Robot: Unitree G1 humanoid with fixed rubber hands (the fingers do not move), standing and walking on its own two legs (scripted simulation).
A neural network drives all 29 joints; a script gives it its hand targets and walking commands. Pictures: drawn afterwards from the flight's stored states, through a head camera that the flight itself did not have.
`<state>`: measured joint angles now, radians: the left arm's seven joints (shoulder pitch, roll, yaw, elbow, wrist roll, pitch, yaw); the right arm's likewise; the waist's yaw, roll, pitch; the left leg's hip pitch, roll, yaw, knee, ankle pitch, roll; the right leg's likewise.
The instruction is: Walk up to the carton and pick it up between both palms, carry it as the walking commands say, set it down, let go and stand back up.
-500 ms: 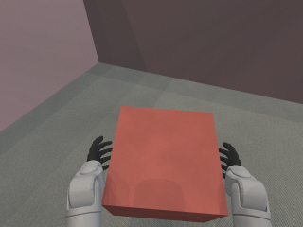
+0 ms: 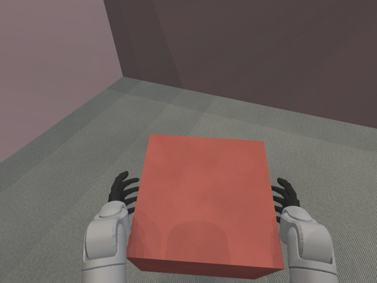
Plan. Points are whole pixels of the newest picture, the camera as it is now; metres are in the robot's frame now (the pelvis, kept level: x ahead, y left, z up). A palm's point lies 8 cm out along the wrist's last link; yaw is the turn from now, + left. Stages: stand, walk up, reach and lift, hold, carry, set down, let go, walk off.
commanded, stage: carry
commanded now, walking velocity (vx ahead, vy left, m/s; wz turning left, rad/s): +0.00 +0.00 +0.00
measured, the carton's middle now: (202, 206) +0.31 +0.00 +0.00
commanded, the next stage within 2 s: none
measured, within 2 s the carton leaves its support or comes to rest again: neither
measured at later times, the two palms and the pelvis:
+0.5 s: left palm (117, 206) +0.26 +0.17 +0.08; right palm (289, 212) +0.26 -0.18 +0.06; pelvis +0.00 +0.00 +0.00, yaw +0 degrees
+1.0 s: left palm (112, 204) +0.26 +0.17 +0.10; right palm (292, 209) +0.25 -0.18 +0.08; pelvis +0.00 +0.00 +0.00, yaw +0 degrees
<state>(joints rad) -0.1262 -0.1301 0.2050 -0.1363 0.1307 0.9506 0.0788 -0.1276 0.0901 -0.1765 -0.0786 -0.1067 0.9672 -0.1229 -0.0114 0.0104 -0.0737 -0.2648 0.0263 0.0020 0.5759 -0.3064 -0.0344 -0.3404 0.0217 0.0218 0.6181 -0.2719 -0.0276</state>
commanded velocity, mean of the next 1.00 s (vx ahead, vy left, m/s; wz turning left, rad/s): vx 0.00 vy -0.03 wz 0.00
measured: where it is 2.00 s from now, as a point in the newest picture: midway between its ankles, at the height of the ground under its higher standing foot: outside the picture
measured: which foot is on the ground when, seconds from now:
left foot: down 0.00-1.00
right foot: down 0.00-1.00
